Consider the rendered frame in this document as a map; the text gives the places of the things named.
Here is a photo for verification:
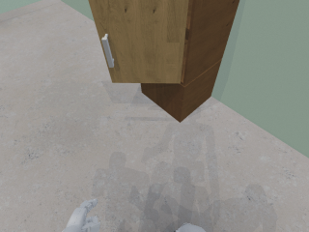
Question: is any left robot hand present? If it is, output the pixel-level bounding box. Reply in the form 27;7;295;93
66;198;100;232

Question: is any cupboard door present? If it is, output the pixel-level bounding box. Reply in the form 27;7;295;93
88;0;189;84

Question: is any handle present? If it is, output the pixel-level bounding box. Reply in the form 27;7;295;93
101;34;114;68

